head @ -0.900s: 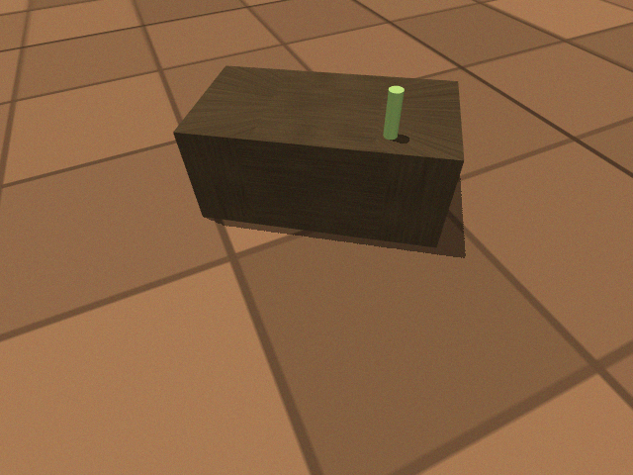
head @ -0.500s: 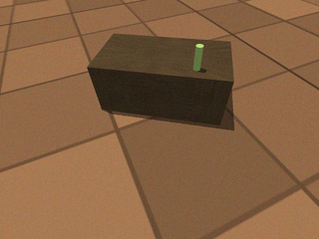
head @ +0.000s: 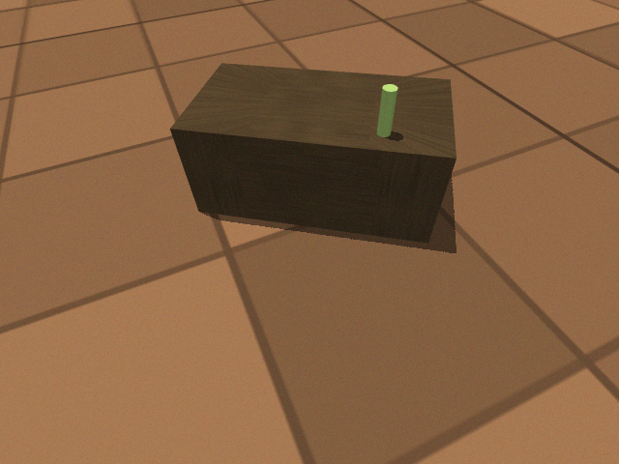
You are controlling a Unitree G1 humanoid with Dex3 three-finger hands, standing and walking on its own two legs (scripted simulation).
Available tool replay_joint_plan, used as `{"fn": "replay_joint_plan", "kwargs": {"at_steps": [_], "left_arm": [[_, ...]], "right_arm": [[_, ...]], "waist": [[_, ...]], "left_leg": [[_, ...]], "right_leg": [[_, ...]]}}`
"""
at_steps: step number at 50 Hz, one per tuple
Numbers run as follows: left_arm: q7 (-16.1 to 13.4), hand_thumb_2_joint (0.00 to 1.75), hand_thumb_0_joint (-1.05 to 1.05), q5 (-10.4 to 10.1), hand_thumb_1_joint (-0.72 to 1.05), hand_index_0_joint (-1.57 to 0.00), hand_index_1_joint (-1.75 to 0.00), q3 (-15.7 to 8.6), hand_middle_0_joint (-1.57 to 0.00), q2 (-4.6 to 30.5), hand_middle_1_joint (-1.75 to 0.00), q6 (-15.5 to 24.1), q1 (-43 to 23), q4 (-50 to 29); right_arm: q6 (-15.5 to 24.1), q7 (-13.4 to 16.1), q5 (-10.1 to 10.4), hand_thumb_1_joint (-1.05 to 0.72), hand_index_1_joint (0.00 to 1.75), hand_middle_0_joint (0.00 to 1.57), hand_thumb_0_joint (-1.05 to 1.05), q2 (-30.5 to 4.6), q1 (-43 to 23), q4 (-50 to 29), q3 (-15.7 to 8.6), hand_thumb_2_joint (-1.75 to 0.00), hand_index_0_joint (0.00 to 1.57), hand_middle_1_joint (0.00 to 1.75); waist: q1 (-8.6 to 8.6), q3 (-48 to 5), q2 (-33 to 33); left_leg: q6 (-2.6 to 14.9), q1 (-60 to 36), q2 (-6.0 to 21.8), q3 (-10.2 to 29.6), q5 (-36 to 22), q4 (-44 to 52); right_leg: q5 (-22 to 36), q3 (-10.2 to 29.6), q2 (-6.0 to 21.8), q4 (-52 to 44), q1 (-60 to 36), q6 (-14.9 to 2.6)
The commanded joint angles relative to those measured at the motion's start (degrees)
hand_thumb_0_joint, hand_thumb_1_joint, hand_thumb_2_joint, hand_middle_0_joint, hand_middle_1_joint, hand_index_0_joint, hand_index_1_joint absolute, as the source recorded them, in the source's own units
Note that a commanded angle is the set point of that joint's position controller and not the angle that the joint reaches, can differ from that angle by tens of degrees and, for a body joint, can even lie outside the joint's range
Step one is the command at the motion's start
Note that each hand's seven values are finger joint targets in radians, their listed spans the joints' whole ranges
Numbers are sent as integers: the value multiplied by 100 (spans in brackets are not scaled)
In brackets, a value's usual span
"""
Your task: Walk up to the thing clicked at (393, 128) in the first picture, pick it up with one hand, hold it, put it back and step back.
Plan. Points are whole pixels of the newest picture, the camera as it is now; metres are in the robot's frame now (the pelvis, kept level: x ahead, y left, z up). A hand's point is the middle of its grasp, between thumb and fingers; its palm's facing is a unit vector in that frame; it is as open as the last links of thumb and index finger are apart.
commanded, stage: stand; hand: left
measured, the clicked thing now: (386, 111) +1.24 -0.24 -0.25
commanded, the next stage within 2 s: walk up in 0.22 s
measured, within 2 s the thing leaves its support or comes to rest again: neither
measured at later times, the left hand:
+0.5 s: hand out of the picture +0.14 +0.24 -0.15, palm faces -0.14 -0.91 -0.38, open 7.4 cm
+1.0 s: hand (249, 337) +0.37 +0.14 -0.17, palm faces -0.30 -0.90 -0.32, open 7.4 cm
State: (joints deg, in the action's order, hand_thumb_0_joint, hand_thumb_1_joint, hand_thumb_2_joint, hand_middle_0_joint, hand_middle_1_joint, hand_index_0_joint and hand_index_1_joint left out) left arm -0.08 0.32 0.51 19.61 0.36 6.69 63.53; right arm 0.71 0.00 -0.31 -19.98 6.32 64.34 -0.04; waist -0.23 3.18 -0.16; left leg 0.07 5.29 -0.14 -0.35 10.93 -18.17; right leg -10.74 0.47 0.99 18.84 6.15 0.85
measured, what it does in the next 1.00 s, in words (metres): walks ahead: right foot, then left foot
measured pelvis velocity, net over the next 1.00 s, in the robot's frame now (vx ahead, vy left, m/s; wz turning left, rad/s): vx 0.23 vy -0.10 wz -0.26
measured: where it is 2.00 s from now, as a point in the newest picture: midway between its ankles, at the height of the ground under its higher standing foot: (407, 349)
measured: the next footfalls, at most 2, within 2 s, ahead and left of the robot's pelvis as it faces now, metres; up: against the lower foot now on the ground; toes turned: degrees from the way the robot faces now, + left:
right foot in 0.52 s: +0.16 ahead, -0.23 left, +0.00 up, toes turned -11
left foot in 0.84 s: +0.31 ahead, +0.01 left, +0.00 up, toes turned -6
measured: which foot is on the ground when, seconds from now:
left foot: down 0.00-0.52, up 0.54-0.82, down 0.84-1.00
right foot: down 0.00-0.26, up 0.28-0.50, down 0.52-0.84, up 0.86-1.00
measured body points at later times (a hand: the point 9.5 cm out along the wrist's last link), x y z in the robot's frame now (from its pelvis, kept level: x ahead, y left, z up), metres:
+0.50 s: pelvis +0.05 -0.05 -0.02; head +0.06 -0.06 +0.43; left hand +0.15 +0.28 -0.12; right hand +0.06 -0.40 -0.13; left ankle -0.01 +0.12 -0.75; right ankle +0.11 -0.21 -0.74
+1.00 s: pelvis +0.23 -0.10 -0.02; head +0.25 -0.08 +0.43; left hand +0.39 +0.19 -0.15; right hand +0.17 -0.43 -0.11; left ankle +0.27 +0.01 -0.75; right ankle +0.22 -0.24 -0.69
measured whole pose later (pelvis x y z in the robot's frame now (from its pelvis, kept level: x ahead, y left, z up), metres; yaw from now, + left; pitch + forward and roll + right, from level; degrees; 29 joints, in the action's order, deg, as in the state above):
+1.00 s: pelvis +0.23 -0.10 -0.02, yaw -15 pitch -2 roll +1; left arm 4.0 1.1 -3.4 25.4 1.1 15.3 52.1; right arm 6.1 -1.9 -1.2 -22.7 20.3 51.6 -3.8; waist 1.6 2.5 -5.3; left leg 1.0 13.2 3.1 -8.3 17.1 -32.7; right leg -20.1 4.3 0.3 59.2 27.5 -1.1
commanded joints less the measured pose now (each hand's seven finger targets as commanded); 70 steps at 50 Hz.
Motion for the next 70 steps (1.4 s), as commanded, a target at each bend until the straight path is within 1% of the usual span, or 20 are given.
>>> {"fn": "replay_joint_plan", "kwargs": {"at_steps": [1, 10, 12, 14, 25, 26, 27, 28, 33, 38, 40, 41, 42, 43, 49, 57, 59, 60, 62, 70], "left_arm": [[-59, 90, 0, 22, 90, -20, -30, -254, -20, 1223, -30, 133, -196, -338], [-60, 90, 0, 8, 90, -20, -30, -247, -20, 1235, -30, 154, -165, -346], [248, 90, 0, 252, 90, -20, -30, -677, -20, 1608, -30, 60, -241, -810], [379, 90, 0, 305, 90, -20, -30, -716, -20, 1515, -30, -5, -832, -1262], [572, 90, 0, 246, 90, -20, -30, -934, -20, 1551, -30, 153, 1286, -925], [460, 90, 0, 263, 90, -20, -30, -1098, -20, 1939, -30, 204, 1998, -814], [382, 90, 0, 225, 90, -20, -30, -1182, -20, 2544, -30, 235, 2121, -1037], [405, 90, 0, 146, 90, -20, -30, -1137, -20, 2641, -30, 226, 1538, -1263], [358, 90, 0, 63, 90, -20, -30, -913, -20, 2025, -30, 265, 725, -1579], [395, 90, 0, 108, 90, -20, -30, -877, -20, 2029, -30, 289, 521, -1891], [394, 90, 0, 127, 90, -20, -30, -776, -20, 1806, -30, 267, 187, -2026], [389, 90, 0, 148, 90, -20, -30, -664, -20, 1399, -30, 230, 364, -2035], [347, 90, 0, 136, 90, -20, -30, -530, -20, 970, -30, 242, 534, -2092], [279, 90, 0, 117, 90, -20, -30, -640, -20, 1480, -30, 218, 655, -2034], [435, 90, 0, 57, 90, -20, -30, -736, -20, 1670, -30, 275, 863, -1567], [578, 90, 0, 88, 90, -20, -30, -720, -20, 1369, -30, 259, 190, -1862], [506, 90, 0, 68, 90, -20, -30, -841, -20, 1530, -30, 283, 911, -1650], [437, 90, 0, 88, 90, -20, -30, -973, -20, 1841, -30, 332, 1492, -1528], [326, 90, 0, -7, 90, -20, -30, -1073, -20, 2499, -30, 353, 1654, -1714], [247, 90, 0, -13, 90, -20, -30, -827, -20, 1821, -30, 480, 845, -2049]], "right_arm": [[111, 59, -9, -90, 30, 20, 0, -1202, -201, -346, -218, -90, 20, 30], [114, 50, -17, -90, 30, 20, 0, -1213, -172, -360, -223, -90, 20, 30], [317, -3, -190, -90, 30, 20, 0, -2023, 743, -472, -763, -90, 20, 30], [403, 26, -202, -90, 30, 20, 0, -2394, 871, -682, -983, -90, 20, 30], [402, -105, -245, -90, 30, 20, 0, -1741, 129, -1425, -830, -90, 20, 30], [369, -103, -218, -90, 30, 20, 0, -1371, 405, -1457, -688, -90, 20, 30], [383, -127, -66, -90, 30, 20, 0, -1051, 380, -1756, -528, -90, 20, 30], [340, -114, -118, -90, 30, 20, 0, -1607, 197, -1741, -678, -90, 20, 30], [370, -242, -56, -90, 30, 20, 0, -1702, 1133, -1299, -729, -90, 20, 30], [434, -293, -121, -90, 30, 20, 0, -1605, 1282, -1513, -820, -90, 20, 30], [533, -207, -151, -90, 30, 20, 0, -1641, 2080, -1322, -920, -90, 20, 30], [588, -132, -213, -90, 30, 20, 0, -1908, 2579, -1177, -1039, -90, 20, 30], [653, -66, -304, -90, 30, 20, 0, -2433, 2885, -1249, -1123, -90, 20, 30], [690, -62, -137, -90, 30, 20, 0, -2597, 2128, -1595, -1106, -90, 20, 30], [723, -104, -91, -90, 30, 20, 0, -1949, 1317, -1744, -811, -90, 20, 30], [603, -101, -43, -90, 30, 20, 0, -2064, 1490, -1857, -833, -90, 20, 30], [555, -81, -2, -90, 30, 20, 0, -1874, 1499, -1932, -744, -90, 20, 30], [544, -75, -6, -90, 30, 20, 0, -1585, 1696, -1978, -621, -90, 20, 30], [489, -20, 51, -90, 30, 20, 0, -1636, 1586, -2110, -587, -90, 20, 30], [403, -196, -47, -90, 30, 20, 0, -1534, 1749, -1698, -607, -90, 20, 30]], "waist": [[23, -407, -18], [31, -536, -7], [455, -496, 175], [651, 485, 735], [-527, -283, -71], [-878, -515, -1410], [-849, -390, -2639], [-588, 24, -1441], [-24, 226, -934], [96, -35, -870], [650, -265, -208], [880, -384, 876], [931, -271, 2009], [604, -62, 1067], [120, 347, 805], [140, -232, 824], [-328, -613, 152], [-603, -1006, -666], [-687, -966, -1478], [-30, -17, -885]], "left_leg": [[122, -18, 739, 548, -887, 237], [134, -91, 748, 528, -1050, 178], [831, -1145, 1187, 1166, 3093, 252], [1528, -773, 2709, 2617, 3414, 1182], [655, 1417, 1047, -636, 866, -1666], [467, 2198, 579, -914, 1129, -3466], [180, 3458, -231, -673, 2565, -4665], [141, 3104, 319, 112, 2294, -4949], [166, 2140, 719, 61, 1303, -3691], [58, 1044, 501, -349, 790, -2196], [34, -613, 318, -441, 59, -1457], [119, -1434, 505, 112, 1022, -996], [401, -1329, 1931, 2762, 3291, 205], [994, -515, 2791, 4322, 4381, 1178], [1181, 461, 1818, 968, 1033, 551], [901, 283, 1559, -155, -1136, -420], [668, 795, 1304, -443, -1596, -1780], [499, 1450, 942, -672, -1217, -3293], [251, 3298, 251, -111, 2014, -5316], [-8, 2477, 699, -21, 854, -3531]], "right_leg": [[929, 462, 625, -201, -60, -225], [1116, 479, 660, -211, -136, -228], [-2263, 220, 63, 1076, 1941, -377], [-1694, 613, 313, 3217, 3640, -263], [-181, -751, -161, 1355, -509, -197], [-1359, 36, 64, 727, -1275, -403], [-3065, 3258, 1589, -878, -1102, -1063], [-4134, 4207, 2211, -1247, -35, -1646], [-2329, 1761, 1147, -610, 1008, -1298], [-1974, 1269, 1072, -284, 1611, -1228], [-2115, 792, 732, 953, 2710, -962], [-2407, 474, 98, 2409, 3523, -784], [-2261, 418, -739, 4445, 4375, -513], [-1920, 998, -462, 4899, 4263, -474], [-741, 519, 306, 3678, 2997, -80], [-74, -544, 65, 1668, 1287, -310], [71, -559, -176, 1262, -172, -432], [-473, -80, 28, 980, -1159, -593], [-1691, 3753, 2248, -288, -1277, -1751], [130, 963, 1180, -102, 707, -1528]]}}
